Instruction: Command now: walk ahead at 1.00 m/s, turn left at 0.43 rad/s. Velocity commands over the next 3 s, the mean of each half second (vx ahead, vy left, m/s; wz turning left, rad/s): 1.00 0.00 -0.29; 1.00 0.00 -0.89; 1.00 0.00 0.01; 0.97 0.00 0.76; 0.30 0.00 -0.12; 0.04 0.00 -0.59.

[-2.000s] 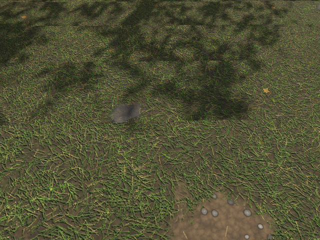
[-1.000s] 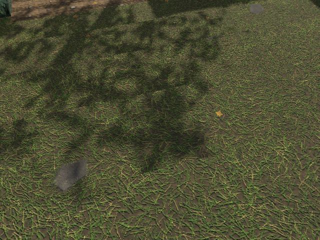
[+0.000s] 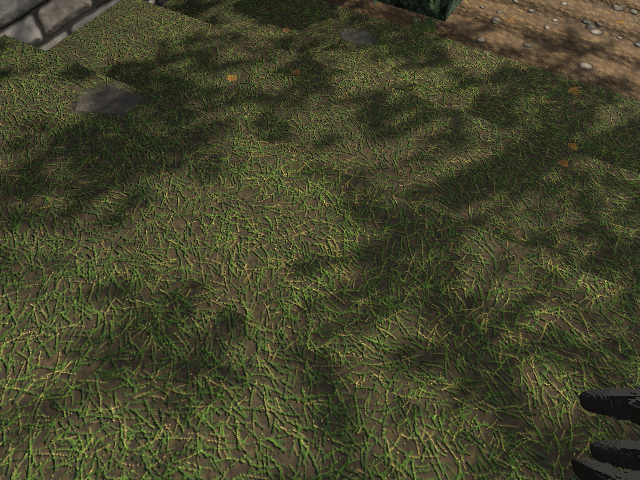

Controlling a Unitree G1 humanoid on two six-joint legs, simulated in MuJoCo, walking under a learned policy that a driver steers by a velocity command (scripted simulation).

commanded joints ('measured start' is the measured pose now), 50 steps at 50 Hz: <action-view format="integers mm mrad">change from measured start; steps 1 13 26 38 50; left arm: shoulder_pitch -147 -309 -227 -133 -652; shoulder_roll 83 10 155 96 0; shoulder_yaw -5 -1 55 43 -22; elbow -81 -179 -181 -141 -468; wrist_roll -4 17 10 -10 36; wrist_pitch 9 125 135 85 130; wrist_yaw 11 -18 -7 -4 -22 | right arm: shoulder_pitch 150 402 229 76 547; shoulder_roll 11 30 -20 91 56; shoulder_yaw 30 24 24 54 32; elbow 67 210 50 -59 174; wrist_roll -25 -3 -22 -11 -9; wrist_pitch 1 -97 -58 -58 -126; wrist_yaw -15 -100 -87 -30 -103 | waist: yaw -151 -57 -113 -31 -129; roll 18 -82 86 -75 -15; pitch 23 97 66 -37 82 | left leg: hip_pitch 588 448 -57 501 589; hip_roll -71 367 19 -79 414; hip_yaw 128 -295 -131 11 -433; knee -64 -388 692 -129 -391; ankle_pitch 50 -368 -964 -92 -458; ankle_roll -4 153 -126 -103 12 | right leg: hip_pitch -440 -857 -368 -529 -1191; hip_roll -85 -167 -168 113 -90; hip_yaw -5 306 874 507 332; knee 11 581 -239 85 810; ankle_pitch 515 403 253 369 376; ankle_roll -118 -69 -452 -253 -137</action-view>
